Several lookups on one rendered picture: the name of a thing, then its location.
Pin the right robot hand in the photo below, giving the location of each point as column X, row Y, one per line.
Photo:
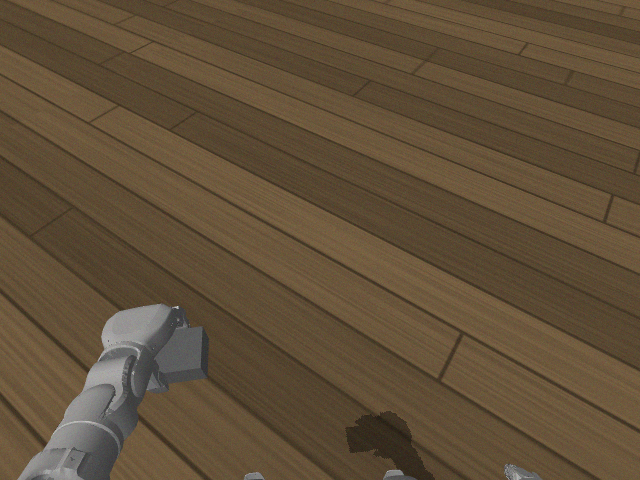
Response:
column 513, row 472

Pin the left robot arm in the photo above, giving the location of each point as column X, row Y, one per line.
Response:
column 89, row 439

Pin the small box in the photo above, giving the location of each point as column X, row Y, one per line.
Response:
column 185, row 355

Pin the left robot hand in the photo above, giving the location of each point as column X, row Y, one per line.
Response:
column 151, row 326

